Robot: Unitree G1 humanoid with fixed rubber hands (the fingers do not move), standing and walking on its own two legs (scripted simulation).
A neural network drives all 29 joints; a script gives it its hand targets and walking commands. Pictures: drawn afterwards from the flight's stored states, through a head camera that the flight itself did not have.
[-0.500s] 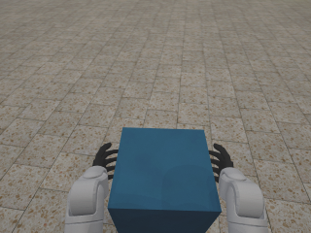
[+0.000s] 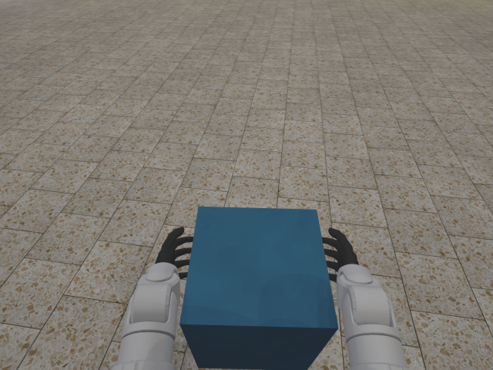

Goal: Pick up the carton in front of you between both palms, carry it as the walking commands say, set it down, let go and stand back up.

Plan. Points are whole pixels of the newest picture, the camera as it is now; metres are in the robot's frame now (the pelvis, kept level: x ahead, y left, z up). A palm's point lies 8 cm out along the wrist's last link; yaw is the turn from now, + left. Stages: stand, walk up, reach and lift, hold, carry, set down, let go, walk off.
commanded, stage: carry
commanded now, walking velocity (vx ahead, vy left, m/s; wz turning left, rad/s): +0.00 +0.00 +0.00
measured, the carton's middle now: (254, 292) +0.29 +0.00 -0.04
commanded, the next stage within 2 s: hold in 0.90 s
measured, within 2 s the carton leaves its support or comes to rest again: neither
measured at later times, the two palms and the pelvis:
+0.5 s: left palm (169, 282) +0.27 +0.14 +0.04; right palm (357, 284) +0.27 -0.16 +0.04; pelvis -0.02 -0.01 +0.00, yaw +0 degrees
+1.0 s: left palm (175, 289) +0.26 +0.13 +0.04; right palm (367, 292) +0.25 -0.17 +0.04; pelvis -0.03 -0.02 +0.01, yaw -3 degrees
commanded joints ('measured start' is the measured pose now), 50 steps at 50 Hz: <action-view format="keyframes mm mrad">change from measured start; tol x2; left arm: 1 -456 -888 -538 -77 -234 -53 -209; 4 -428 -895 -583 -125 -262 -20 -209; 7 -404 -874 -581 -137 -262 8 -207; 15 -434 -874 -595 -160 -273 8 -209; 45 -420 -871 -586 -151 -267 13 -211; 46 -330 -878 -576 -181 -271 19 -215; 47 -340 -848 -559 -215 -261 3 -208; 48 -378 -846 -579 -219 -259 1 -211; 50 -388 -831 -589 -227 -259 -8 -217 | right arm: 1 -441 886 539 -62 229 -45 209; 4 -415 897 582 -108 259 -11 209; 8 -386 871 571 -114 255 21 208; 15 -412 877 583 -136 266 18 209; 45 -401 878 576 -130 261 23 210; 46 -331 909 542 -94 246 12 218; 47 -324 875 524 -104 222 -11 210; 49 -345 877 514 -112 212 -26 205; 50 -318 865 502 -83 203 -30 197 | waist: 1 -1 0 -224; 45 1 0 -224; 46 -7 -124 -60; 47 -8 -89 -115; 50 -19 -71 -123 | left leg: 1 177 99 -113 -55 216 6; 6 175 101 -107 -51 235 2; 15 162 100 -110 -61 189 -3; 45 160 97 -102 -49 210 -9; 46 500 -190 -237 -61 305 12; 49 517 -167 -250 -92 356 2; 50 459 -164 -253 -94 351 -10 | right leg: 1 -34 -100 87 -99 188 -20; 7 -37 -98 85 -90 210 -17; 15 -64 -97 95 -101 171 -22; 45 -74 -93 99 -84 212 -34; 46 -171 98 268 -190 453 -38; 47 -111 80 290 -181 478 -45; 48 -96 94 282 -189 460 -45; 49 -80 98 284 -193 485 -43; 50 13 107 284 -202 483 -45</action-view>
